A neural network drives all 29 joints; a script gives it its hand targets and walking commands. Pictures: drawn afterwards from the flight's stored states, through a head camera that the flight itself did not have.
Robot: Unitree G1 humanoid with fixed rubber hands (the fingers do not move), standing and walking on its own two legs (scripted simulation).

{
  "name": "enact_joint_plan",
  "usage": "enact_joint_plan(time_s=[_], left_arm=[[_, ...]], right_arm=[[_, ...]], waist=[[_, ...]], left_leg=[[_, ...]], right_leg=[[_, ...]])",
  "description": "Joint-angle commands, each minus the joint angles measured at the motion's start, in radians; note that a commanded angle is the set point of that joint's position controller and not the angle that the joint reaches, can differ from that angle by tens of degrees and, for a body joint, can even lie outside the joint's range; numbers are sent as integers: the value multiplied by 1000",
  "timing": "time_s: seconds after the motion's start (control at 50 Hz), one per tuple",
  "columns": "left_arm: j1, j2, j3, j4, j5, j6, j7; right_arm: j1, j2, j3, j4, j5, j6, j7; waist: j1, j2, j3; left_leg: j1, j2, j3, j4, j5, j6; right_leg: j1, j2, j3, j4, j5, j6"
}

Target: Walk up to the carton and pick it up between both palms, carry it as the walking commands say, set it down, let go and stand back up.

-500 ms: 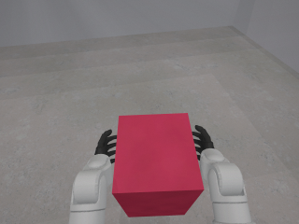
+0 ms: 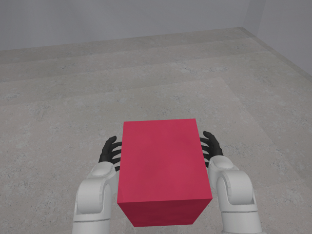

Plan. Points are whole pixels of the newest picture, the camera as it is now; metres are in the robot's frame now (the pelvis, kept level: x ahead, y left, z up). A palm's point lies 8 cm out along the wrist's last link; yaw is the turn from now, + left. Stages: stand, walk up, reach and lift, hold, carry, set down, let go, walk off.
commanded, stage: carry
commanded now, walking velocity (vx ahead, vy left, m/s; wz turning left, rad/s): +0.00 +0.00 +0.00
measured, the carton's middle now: (161, 178) +0.26 +0.00 +0.00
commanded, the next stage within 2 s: hold in 0.24 s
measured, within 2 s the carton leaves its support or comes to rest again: neither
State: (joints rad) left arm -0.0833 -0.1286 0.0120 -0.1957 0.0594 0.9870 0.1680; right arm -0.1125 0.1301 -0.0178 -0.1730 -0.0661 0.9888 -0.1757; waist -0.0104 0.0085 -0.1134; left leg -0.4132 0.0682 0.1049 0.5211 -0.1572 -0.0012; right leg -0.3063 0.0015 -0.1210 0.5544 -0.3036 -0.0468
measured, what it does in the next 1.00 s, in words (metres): stands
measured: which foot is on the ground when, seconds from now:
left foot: down 0.00-1.00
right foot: down 0.00-1.00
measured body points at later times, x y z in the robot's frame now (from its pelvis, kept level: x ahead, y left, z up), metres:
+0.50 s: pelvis +0.00 +0.01 +0.01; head +0.00 +0.01 +0.46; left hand +0.28 +0.14 +0.02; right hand +0.28 -0.12 +0.03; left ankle +0.07 +0.13 -0.73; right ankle -0.01 -0.09 -0.73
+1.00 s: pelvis -0.01 +0.04 +0.00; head -0.05 +0.05 +0.45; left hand +0.32 +0.15 +0.04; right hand +0.30 -0.11 +0.02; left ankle +0.07 +0.13 -0.73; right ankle -0.01 -0.08 -0.73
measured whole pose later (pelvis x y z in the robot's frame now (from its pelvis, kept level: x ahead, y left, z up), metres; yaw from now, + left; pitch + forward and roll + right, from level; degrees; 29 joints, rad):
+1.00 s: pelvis -0.01 +0.04 +0.00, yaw -7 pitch -9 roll +0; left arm -0.46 -0.22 0.33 0.48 0.35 0.68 0.07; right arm -0.42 0.17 -0.34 0.57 -0.34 0.59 0.03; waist 0.09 -0.03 0.07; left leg -0.17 -0.05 -0.01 0.51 -0.18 0.03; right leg -0.11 0.04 0.10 0.57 -0.30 -0.03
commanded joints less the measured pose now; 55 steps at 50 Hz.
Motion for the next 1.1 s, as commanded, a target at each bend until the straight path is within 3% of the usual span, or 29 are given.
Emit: enact_joint_plan(time_s=[0.0,0.22,0.24,0.26,0.28,0.3,0.32,0.34,0.36,0.38,0.44,0.48,0.6,0.66,0.68,0.72,0.82,0.96,1.08], left_arm=[[-373,-779,-407,-155,-196,-37,-123],[-360,-782,-424,-191,-206,-15,-118],[-171,-431,-73,160,86,-67,-152],[-228,-364,-99,358,47,-146,-157],[-256,-437,-194,219,0,-220,-173],[-266,-544,-294,139,-58,-257,-194],[-345,-619,-355,60,-93,-287,-211],[-458,-654,-402,-55,-125,-317,-222],[-506,-666,-422,-107,-140,-330,-235],[-510,-675,-432,-115,-139,-327,-244],[-484,-697,-426,-12,-111,-291,-270],[-484,-755,-429,62,-103,-273,-285],[-562,-962,-408,232,-93,-229,-319],[-612,-1033,-385,295,-85,-219,-324],[-632,-1102,-443,243,-74,-229,-339],[-649,-1117,-360,342,-46,-229,-335],[-723,-1184,-228,547,0,-270,-319],[-796,-1175,-84,762,73,-350,-313],[-829,-1118,-13,825,124,-433,-312]], right_arm=[[-361,784,411,-156,201,-36,127],[-348,780,425,-192,210,-13,121],[-191,430,74,159,-51,-58,148],[-244,415,132,365,-14,-138,150],[-280,492,196,242,9,-217,161],[-276,597,285,181,43,-261,175],[-324,690,366,126,83,-292,191],[-432,756,476,20,143,-324,210],[-508,794,543,-52,180,-342,223],[-538,816,567,-61,189,-346,230],[-501,827,539,77,143,-335,253],[-500,846,512,150,119,-329,272],[-569,905,406,326,64,-311,343],[-643,918,371,365,56,-309,378],[-537,991,321,462,38,-310,385],[-651,965,300,461,31,-326,410],[-840,907,218,563,4,-387,459],[-993,889,110,680,-55,-481,452],[-1009,914,50,774,-103,-541,426]], waist=[[0,-3,-230],[0,-4,-227],[60,-68,222],[42,-82,209],[20,-54,143],[8,-42,73],[29,-56,-52],[76,-55,-226],[112,-54,-332],[127,-43,-353],[138,-32,-252],[128,-29,-201],[61,7,-99],[55,25,-82],[22,37,-91],[67,35,-35],[94,53,-26],[89,15,-81],[97,-9,-119]], left_leg=[[165,80,-85,-45,87,24],[167,80,-82,-41,95,23],[330,-161,-118,-113,-59,81],[337,-141,-141,-94,-44,83],[361,-126,-161,-103,3,73],[401,-119,-182,-83,115,65],[403,-131,-190,-66,181,58],[400,-140,-180,-44,233,51],[395,-149,-167,-33,263,49],[395,-155,-160,-33,261,46],[392,-161,-150,-65,175,35],[430,-158,-153,-69,164,31],[496,-137,-200,-94,158,3],[509,-130,-229,-108,148,-8],[573,-119,-235,-125,138,-5],[542,-115,-248,-144,45,-4],[520,-96,-280,-152,-111,-4],[508,-105,-248,-87,-100,7],[449,-116,-218,-33,-16,19]], right_leg=[[21,-128,113,-116,159,4],[32,-129,109,-113,178,5],[-33,28,174,-238,44,34],[-31,22,194,-242,20,20],[-5,29,204,-234,48,13],[33,28,229,-210,177,17],[122,20,251,-181,308,24],[214,16,270,-139,439,31],[269,7,280,-113,534,40],[276,3,281,-109,564,45],[216,5,264,-154,411,51],[160,18,259,-177,306,40],[80,53,242,-183,165,-4],[60,66,236,-178,119,-15],[88,74,241,-204,139,-20],[83,79,235,-198,70,-27],[32,87,235,-142,-14,-42],[-56,71,247,-117,-66,-50],[-120,64,246,-92,-47,-38]])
